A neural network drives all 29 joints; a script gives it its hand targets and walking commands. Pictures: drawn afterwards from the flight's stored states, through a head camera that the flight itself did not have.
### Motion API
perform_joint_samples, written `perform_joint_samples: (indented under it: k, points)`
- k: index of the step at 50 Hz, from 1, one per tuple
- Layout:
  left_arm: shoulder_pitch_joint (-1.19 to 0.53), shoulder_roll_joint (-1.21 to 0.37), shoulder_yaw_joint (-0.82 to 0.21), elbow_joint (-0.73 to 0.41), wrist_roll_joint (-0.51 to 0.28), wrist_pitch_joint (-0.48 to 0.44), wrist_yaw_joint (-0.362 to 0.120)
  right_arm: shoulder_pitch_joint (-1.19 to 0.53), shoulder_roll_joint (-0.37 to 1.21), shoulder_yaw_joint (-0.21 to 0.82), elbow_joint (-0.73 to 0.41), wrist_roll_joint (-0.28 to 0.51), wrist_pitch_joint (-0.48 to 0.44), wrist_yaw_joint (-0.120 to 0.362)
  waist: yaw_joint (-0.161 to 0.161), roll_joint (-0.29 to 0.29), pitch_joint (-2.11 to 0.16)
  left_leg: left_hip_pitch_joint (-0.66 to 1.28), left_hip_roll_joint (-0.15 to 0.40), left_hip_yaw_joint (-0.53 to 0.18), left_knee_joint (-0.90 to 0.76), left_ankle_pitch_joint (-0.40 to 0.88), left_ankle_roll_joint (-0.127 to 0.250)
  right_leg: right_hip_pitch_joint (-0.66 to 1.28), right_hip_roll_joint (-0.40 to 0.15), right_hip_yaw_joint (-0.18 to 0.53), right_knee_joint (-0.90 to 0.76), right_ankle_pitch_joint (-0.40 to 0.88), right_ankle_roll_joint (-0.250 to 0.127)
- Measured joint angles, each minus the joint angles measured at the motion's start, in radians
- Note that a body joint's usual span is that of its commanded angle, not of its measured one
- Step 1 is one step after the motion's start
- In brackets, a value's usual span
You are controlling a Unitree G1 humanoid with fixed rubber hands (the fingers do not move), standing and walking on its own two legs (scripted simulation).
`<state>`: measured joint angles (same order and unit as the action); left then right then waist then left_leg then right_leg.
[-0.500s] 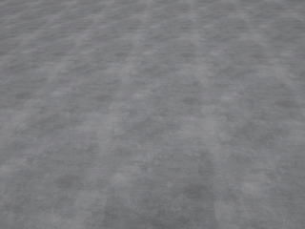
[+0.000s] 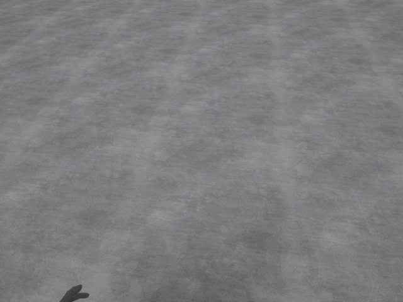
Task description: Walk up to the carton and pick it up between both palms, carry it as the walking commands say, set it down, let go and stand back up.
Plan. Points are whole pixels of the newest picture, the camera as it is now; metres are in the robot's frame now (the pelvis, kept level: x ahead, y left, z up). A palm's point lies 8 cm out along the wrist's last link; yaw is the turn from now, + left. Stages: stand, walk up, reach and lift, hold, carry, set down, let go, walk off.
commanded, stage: walk up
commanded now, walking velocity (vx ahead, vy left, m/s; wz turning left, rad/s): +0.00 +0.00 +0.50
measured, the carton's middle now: out of the picture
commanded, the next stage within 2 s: none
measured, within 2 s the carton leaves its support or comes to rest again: neither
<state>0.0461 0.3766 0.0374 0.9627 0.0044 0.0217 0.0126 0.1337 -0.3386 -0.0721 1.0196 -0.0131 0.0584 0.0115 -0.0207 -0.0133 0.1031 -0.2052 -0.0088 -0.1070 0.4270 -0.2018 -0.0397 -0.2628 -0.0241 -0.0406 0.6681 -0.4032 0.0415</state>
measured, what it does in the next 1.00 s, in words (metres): steps on the spot, turning left: left foot, then right foot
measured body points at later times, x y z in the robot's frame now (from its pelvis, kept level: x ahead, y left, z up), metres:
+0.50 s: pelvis -0.04 +0.00 -0.01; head +0.01 +0.03 +0.43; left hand -0.07 +0.29 -0.16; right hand +0.20 -0.21 -0.12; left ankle -0.07 +0.10 -0.74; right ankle +0.00 -0.12 -0.71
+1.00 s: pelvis -0.05 -0.05 +0.00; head +0.01 -0.07 +0.45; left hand -0.07 +0.24 -0.10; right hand +0.16 -0.26 -0.15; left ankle -0.13 +0.05 -0.67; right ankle +0.01 -0.15 -0.74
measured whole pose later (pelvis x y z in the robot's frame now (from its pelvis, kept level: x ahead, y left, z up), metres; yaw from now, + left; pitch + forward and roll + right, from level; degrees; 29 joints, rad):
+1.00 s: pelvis -0.05 -0.05 +0.00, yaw +31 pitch -1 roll +2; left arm 0.16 0.24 0.01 0.80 0.02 0.04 0.02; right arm 0.20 -0.33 -0.06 0.88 0.00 0.09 0.03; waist -0.03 0.05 0.10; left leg -0.44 0.00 0.01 1.04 -0.44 -0.08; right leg -0.23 -0.09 -0.14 0.52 -0.28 0.00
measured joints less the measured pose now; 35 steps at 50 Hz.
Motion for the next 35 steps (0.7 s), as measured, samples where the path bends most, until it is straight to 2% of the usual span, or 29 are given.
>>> perform_joint_samples:
  k: [2,3,4,6,7,10,13,18,21,22,23,25,28,32,35]
  points:
    - [0.009,-0.011,-0.002,-0.024,-0.004,-0.006,0.002,0.006,0.009,-0.006,-0.012,0.000,0.012,-0.001,-0.001,0.001,0.005,-0.038,-0.008,-0.024,0.036,-0.007,-0.017,0.010,-0.011,0.012,-0.088,0.033,-0.008]
    - [0.017,-0.020,0.001,-0.032,-0.002,-0.010,0.004,0.004,0.011,-0.006,-0.018,0.002,0.017,-0.003,0.004,0.004,0.010,-0.068,-0.010,-0.027,0.090,-0.029,-0.015,0.012,-0.013,0.006,-0.127,0.134,-0.019]
    - [0.025,-0.036,0.003,-0.037,0.002,-0.009,0.007,-0.003,0.012,-0.007,-0.025,-0.001,0.021,-0.005,0.002,0.019,0.024,-0.104,-0.006,-0.024,0.188,-0.107,-0.012,0.010,-0.008,-0.011,-0.114,0.155,-0.036]
    - [0.049,-0.066,-0.003,-0.045,0.010,0.002,0.010,-0.007,0.017,-0.006,-0.045,-0.013,0.026,-0.005,0.006,0.035,0.038,-0.179,-0.003,0.019,0.414,-0.246,-0.007,0.013,-0.010,-0.040,-0.098,0.124,-0.063]
    - [0.065,-0.080,-0.005,-0.049,0.013,0.006,0.012,-0.011,0.019,-0.004,-0.052,-0.016,0.026,-0.002,0.012,0.038,0.039,-0.207,0.001,0.046,0.509,-0.277,-0.005,0.017,-0.014,-0.048,-0.101,0.113,-0.070]
    - [0.110,-0.112,-0.007,-0.060,0.021,0.013,0.016,-0.023,0.026,-0.001,-0.069,-0.008,0.030,0.014,0.019,0.046,0.036,-0.241,0.029,0.113,0.654,-0.272,-0.012,0.035,-0.025,-0.081,-0.129,0.116,-0.072]
    - [0.138,-0.124,0.000,-0.069,0.028,0.009,0.015,-0.041,0.038,0.007,-0.086,-0.002,0.036,0.024,0.029,0.038,0.034,-0.214,0.047,0.144,0.602,-0.273,-0.022,0.039,-0.044,-0.116,-0.137,0.120,-0.070]
    - [0.162,-0.111,0.014,-0.074,0.032,0.005,0.009,-0.089,0.051,0.021,-0.125,0.002,0.030,0.026,0.056,0.002,0.039,-0.121,0.042,0.153,0.379,-0.288,-0.017,0.017,-0.090,-0.162,-0.099,0.104,-0.054]
    - [0.179,-0.093,0.017,-0.074,0.026,0.011,0.005,-0.106,0.048,0.020,-0.152,0.004,0.012,0.025,0.059,-0.016,0.028,-0.028,0.032,0.173,0.168,-0.168,0.001,-0.013,-0.125,-0.186,-0.034,0.075,-0.032]
    - [0.182,-0.083,0.017,-0.075,0.022,0.013,0.004,-0.110,0.051,0.015,-0.157,0.001,0.004,0.024,0.060,-0.031,0.030,-0.019,0.019,0.177,0.132,-0.091,0.024,-0.030,-0.144,-0.182,0.005,0.060,-0.022]
    - [0.180,-0.072,0.019,-0.077,0.021,0.018,0.004,-0.111,0.060,0.011,-0.161,-0.003,-0.003,0.024,0.070,-0.049,0.037,-0.023,0.007,0.182,0.143,-0.086,0.039,-0.054,-0.146,-0.146,0.062,-0.001,-0.005]
    - [0.175,-0.063,0.016,-0.093,0.018,0.034,0.005,-0.098,0.070,0.012,-0.168,-0.010,-0.009,0.016,0.074,-0.051,0.038,-0.036,0.008,0.167,0.159,-0.113,0.055,-0.112,-0.108,-0.078,0.201,-0.094,0.022]
    - [0.157,-0.058,0.005,-0.112,0.011,0.032,-0.002,-0.067,0.084,0.009,-0.161,-0.008,-0.006,0.000,0.064,-0.041,0.033,-0.029,0.013,0.134,0.113,-0.093,0.055,-0.167,-0.069,-0.035,0.316,-0.072,0.041]
    - [0.133,-0.058,-0.005,-0.131,0.006,0.029,-0.009,-0.027,0.092,0.007,-0.149,-0.006,-0.008,-0.008,0.043,-0.026,0.027,-0.024,0.012,0.097,0.057,-0.047,0.051,-0.183,-0.054,-0.011,0.322,-0.022,0.050]
    - [0.109,-0.059,-0.009,-0.147,0.003,0.032,-0.008,0.000,0.087,0.008,-0.144,-0.007,-0.007,-0.008,0.024,-0.012,0.023,-0.037,0.008,0.072,0.051,-0.032,0.044,-0.156,-0.047,0.004,0.234,-0.016,0.045]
